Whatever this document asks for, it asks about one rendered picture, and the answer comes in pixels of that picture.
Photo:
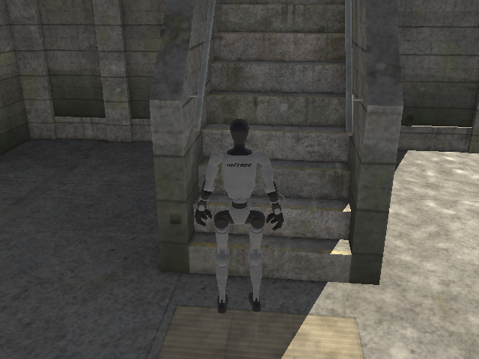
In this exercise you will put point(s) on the stairs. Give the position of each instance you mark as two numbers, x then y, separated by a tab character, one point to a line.
280	65

